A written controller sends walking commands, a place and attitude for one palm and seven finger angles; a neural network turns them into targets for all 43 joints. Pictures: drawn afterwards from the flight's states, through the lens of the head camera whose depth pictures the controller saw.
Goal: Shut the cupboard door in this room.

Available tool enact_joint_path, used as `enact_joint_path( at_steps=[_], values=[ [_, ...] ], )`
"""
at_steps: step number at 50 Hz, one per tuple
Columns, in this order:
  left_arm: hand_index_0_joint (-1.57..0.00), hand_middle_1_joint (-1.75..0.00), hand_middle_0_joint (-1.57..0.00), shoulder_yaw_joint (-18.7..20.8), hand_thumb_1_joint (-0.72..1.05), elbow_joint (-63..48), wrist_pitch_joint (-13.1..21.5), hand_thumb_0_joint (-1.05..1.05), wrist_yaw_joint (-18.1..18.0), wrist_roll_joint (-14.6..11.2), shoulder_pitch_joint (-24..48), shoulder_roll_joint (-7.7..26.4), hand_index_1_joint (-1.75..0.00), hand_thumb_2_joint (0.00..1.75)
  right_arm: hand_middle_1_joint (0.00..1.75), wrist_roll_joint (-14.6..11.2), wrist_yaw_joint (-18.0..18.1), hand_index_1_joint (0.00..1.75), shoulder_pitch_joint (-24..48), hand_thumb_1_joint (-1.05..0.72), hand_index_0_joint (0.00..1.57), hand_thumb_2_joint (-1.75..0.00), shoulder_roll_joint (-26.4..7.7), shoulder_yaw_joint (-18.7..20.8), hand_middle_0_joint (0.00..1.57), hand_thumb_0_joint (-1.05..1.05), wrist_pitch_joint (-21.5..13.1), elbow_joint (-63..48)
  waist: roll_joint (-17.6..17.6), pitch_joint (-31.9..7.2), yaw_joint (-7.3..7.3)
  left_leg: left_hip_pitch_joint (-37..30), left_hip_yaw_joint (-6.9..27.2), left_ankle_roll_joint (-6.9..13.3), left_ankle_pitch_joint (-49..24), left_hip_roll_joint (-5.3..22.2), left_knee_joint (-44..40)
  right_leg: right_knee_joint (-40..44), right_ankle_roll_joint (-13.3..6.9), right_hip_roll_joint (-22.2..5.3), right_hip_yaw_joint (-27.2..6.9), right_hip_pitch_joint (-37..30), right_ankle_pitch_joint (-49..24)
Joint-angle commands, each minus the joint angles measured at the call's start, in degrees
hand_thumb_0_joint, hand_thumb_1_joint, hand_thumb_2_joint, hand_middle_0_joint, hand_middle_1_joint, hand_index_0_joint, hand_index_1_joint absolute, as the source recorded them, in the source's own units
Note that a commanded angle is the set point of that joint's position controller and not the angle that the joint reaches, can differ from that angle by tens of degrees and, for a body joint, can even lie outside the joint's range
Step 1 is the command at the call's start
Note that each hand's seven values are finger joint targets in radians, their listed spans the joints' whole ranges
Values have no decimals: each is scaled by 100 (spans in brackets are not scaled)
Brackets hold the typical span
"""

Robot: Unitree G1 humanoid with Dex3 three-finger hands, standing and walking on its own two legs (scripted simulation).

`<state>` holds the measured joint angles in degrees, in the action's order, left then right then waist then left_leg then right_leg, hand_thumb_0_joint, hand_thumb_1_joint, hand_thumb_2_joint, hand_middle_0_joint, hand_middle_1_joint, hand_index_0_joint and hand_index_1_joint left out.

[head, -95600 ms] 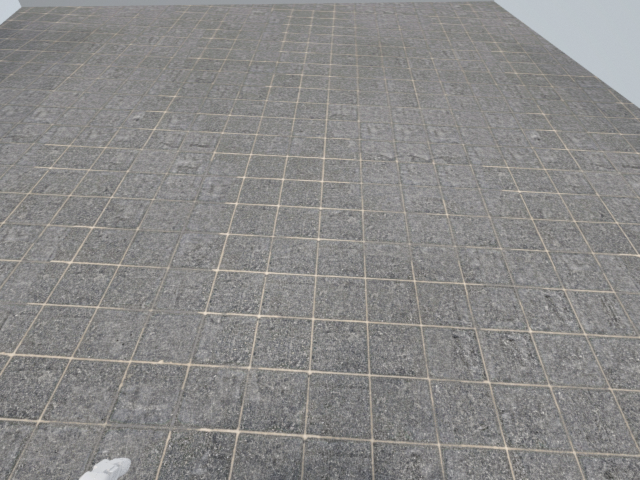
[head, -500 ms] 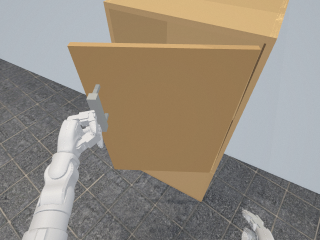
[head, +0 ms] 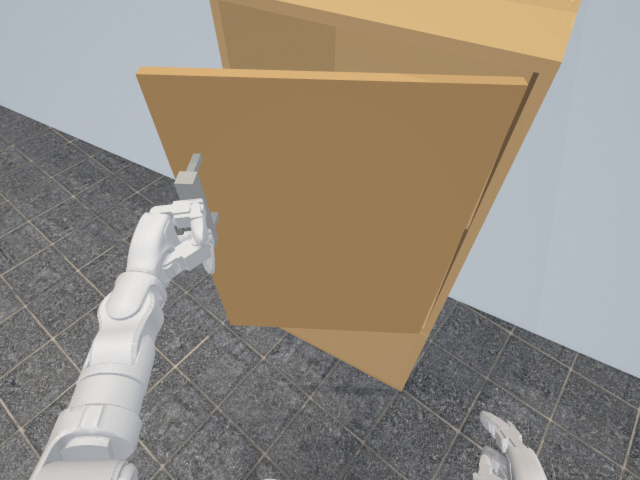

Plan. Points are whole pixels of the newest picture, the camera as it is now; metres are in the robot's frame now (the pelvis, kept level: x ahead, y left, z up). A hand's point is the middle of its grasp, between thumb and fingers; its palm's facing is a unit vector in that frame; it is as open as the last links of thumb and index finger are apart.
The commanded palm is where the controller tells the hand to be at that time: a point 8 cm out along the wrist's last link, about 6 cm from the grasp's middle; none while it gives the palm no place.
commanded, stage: push the door shut along its arc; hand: left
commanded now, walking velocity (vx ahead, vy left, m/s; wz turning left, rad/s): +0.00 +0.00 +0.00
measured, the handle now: (202, 202) +0.45 +0.18 +0.09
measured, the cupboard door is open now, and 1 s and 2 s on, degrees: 26 10 0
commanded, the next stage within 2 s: pull the fist back off the door in 1.64 s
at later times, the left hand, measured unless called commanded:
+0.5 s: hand (222, 214) +0.42 +0.15 +0.10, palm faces -0.20 -0.98 -0.02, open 3.4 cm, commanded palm +0.42 +0.19 +0.10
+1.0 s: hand (253, 186) +0.48 +0.11 +0.10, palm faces -0.33 -0.94 -0.01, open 3.1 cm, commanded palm +0.49 +0.16 +0.10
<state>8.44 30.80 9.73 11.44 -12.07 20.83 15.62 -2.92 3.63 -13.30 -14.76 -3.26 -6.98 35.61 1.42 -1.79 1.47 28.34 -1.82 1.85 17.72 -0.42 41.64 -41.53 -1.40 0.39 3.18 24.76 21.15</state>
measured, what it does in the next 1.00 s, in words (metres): stands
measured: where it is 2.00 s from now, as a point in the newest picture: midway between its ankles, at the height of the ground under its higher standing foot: outside the picture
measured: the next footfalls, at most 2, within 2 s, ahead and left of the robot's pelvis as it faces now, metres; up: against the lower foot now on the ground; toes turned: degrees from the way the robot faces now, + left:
none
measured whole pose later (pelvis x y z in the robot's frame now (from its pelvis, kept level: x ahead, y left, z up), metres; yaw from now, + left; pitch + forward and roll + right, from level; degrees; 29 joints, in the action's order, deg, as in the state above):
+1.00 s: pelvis -0.01 +0.01 -0.02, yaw +0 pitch +14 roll -2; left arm 8.7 67.4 15.8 23.9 -11.2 56.8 23.4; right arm -2.0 2.7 -20.0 -17.3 -2.0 -5.8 40.5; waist 1.6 -3.4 7.8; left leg 44.8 -1.2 2.4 19.7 -0.1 50.3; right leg -49.1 -1.1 0.5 3.9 40.4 22.8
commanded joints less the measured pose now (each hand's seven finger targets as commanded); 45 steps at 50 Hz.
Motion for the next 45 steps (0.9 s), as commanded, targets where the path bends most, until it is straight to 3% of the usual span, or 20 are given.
enact_joint_path(
  at_steps=[1, 2, 4, 5, 11, 12, 13, 15, 16, 17, 21, 22, 30, 32, 34, 38, 41, 42, 44, 45],
  values=[
    [-130, -150, -130, 275, 90, -1017, 554, 0, 170, -159, 2525, 958, -150, 90, 30, 1, 30, 30, 84, -90, 20, -90, -812, 366, 20, 0, -246, -683, 76, -1766, 119, -1260, 345, -12, -739, 37, -467, 638, 6, 0, -250, -51, -1246],
    [-130, -150, -130, 272, 90, -967, 595, 0, 206, -178, 2690, 960, -150, 90, 30, 6, 19, 30, 15, -90, 20, -90, -832, 372, 20, 0, -246, -650, -94, -1826, 158, -1256, 377, -10, -824, 43, -444, 593, 10, 14, -224, -41, -1353],
    [-130, -150, -130, 192, 90, -784, 661, 0, 300, -180, 2897, 910, -150, 90, 30, -1, 4, 30, -41, -90, 20, -90, -853, 394, 20, 0, -240, -616, -28, -1763, 213, -1263, 377, -18, -800, 42, -409, 566, 12, 31, -202, 122, -1321],
    [-130, -150, -130, 320, 90, -663, 679, 0, 323, -177, 2866, 1065, -150, 90, 30, 11, 11, 30, -104, -90, 20, -90, -898, 416, 20, 0, -224, -603, -213, -1818, 183, -1208, 385, 4, -815, 42, -387, 561, 16, 34, -216, 48, -1328],
    [-130, -150, -130, 156, 90, -216, 751, 0, 554, -177, 3668, 1066, -150, 90, 30, -13, 3, 30, -251, -90, 20, -90, -945, 429, 20, 0, -166, -486, -1, -1764, 361, -1198, 422, 7, -741, 36, -324, 514, 10, 40, -208, 367, -1245],
    [-130, -150, -130, 180, 90, -161, 776, 0, 580, -171, 3793, 1082, -150, 90, 30, -9, 6, 30, -297, -90, 20, -90, -956, 453, 20, 0, -157, -454, -99, -1855, 377, -1253, 447, 3, -793, 49, -310, 492, 4, 55, -191, 388, -1277],
    [-130, -150, -130, 94, 90, -34, 777, 0, 634, -183, 3780, 967, -150, 90, 30, -9, 1, 30, -305, -90, 20, -90, -951, 458, 20, 0, -154, -459, 27, -1878, 372, -1259, 436, -4, -754, 38, -299, 486, 3, 60, -190, 446, -1219],
    [-130, -150, -130, 174, 90, 127, 810, 0, 688, -186, 3922, 1127, -150, 90, 30, -9, 10, 30, -385, -90, 20, -90, -998, 468, 20, 0, -133, -418, 43, -1943, 381, -1312, 469, -2, -864, 53, -268, 451, -17, 67, -176, 476, -1264],
    [-130, -150, -130, 106, 90, 41, 847, 0, 710, -179, 4138, 1095, -150, 90, 30, -13, 1, 30, -391, -90, 20, -90, -992, 465, 20, 0, -138, -418, 194, -2063, 404, -1410, 520, -26, -869, 60, -274, 400, -25, 66, -151, 556, -1219],
    [-130, -150, -130, -85, 90, 152, 844, 0, 746, -193, 4198, 833, -150, 90, 30, -18, -15, 30, -401, -90, 20, -90, -965, 464, 20, 0, -151, -419, 242, -2061, 432, -1476, 522, -28, -908, 57, -255, 393, -29, 85, -132, 655, -1222],
    [-130, -150, -130, 62, 90, 543, 926, 0, 776, -163, 4635, 1088, -150, 90, 30, -7, -7, 30, -534, -90, 20, -90, -1038, 483, 20, 0, -114, -316, 123, -2000, 513, -1427, 595, -35, -842, 90, -231, 361, -37, 101, -102, 845, -1087],
    [-130, -150, -130, -139, 90, 608, 941, 0, 808, -178, 4812, 846, -150, 90, 30, -7, -20, 30, -538, -90, 20, -90, -1012, 472, 20, 0, -121, -312, 61, -2013, 582, -1415, 576, -18, -819, 72, -211, 361, -22, 108, -108, 894, -1092],
    [-130, -150, -130, 454, 90, 1477, 1059, 0, 896, -71, 5249, 1591, -150, 90, 30, 44, -33, 30, -775, -90, 20, -90, -1112, 478, 20, 0, -27, -226, 15, -2163, 534, -1037, 570, -6, -830, 61, -72, 201, -47, 101, -152, 907, -1094],
    [-130, -150, -130, 76, 90, 1469, 1106, 0, 959, -54, 5558, 1189, -150, 90, 30, 39, -66, 30, -756, -90, 20, -90, -1064, 464, 20, 0, -40, -232, 232, -2175, 670, -1166, 595, -24, -734, 84, -47, 190, -25, 108, -141, 1193, -978],
    [-130, -150, -130, 231, 90, 1661, 1127, 0, 1012, -20, 5559, 1397, -150, 90, 30, 52, -69, 30, -850, -90, 20, -90, -1125, 492, 20, 0, -26, -195, 166, -2249, 672, -1139, 626, -35, -785, 106, 18, 143, -41, 125, -142, 1245, -985],
    [-130, -150, -130, 40, 90, 1856, 1116, 0, 1176, -47, 6011, 1264, -150, 90, 30, 49, -66, 30, -931, -90, 20, -90, -1154, 501, 20, 0, -10, -128, 186, -2290, 815, -1085, 629, -12, -732, 105, 119, 119, -32, 145, -143, 1438, -929],
    [-130, -150, -130, 251, 90, 2093, 1062, 0, 1229, -56, 6274, 1572, -150, 90, 30, 53, -38, 30, -1025, -90, 20, -90, -1215, 497, 20, 0, -1, -59, 10, -2296, 893, -858, 636, 29, -586, 106, 179, 110, -19, 143, -172, 1478, -820],
    [-130, -150, -130, 15, 90, 2013, 1063, 0, 1263, -47, 6508, 1339, -150, 90, 30, 45, -42, 30, -1020, -90, 20, -90, -1189, 491, 20, 0, -17, -49, 194, -2336, 955, -918, 639, 23, -601, 100, 195, 85, -19, 143, -166, 1594, -814],
    [-130, -150, -130, 107, 90, 2243, 1012, 0, 1279, -27, 6533, 1428, -150, 90, 30, 64, -38, 30, -1103, -90, 20, -90, -1223, 506, 20, 0, -31, 18, 125, -2345, 982, -868, 656, 28, -571, 113, 259, 83, -13, 150, -170, 1701, -757],
    [-130, -150, -130, 95, 90, 2235, 1031, 0, 1303, -22, 6702, 1481, -150, 90, 30, 68, -29, 30, -1151, -90, 20, -90, -1238, 498, 20, 0, -46, 46, 275, -2399, 995, -918, 679, 34, -661, 99, 302, 31, -34, 153, -153, 1767, -773]
  ],
)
